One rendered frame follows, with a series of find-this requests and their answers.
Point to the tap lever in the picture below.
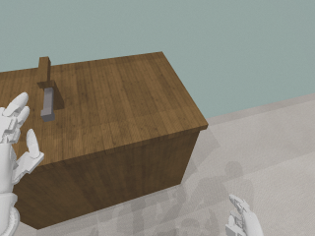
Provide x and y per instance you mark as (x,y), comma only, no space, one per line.
(47,113)

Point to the robot right hand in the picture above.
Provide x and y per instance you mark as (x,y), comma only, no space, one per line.
(245,225)

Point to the robot left hand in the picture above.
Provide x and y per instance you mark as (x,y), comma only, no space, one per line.
(12,119)

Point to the left robot forearm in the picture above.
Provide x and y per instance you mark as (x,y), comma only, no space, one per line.
(9,215)

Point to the counter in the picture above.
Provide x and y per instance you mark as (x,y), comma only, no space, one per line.
(124,127)

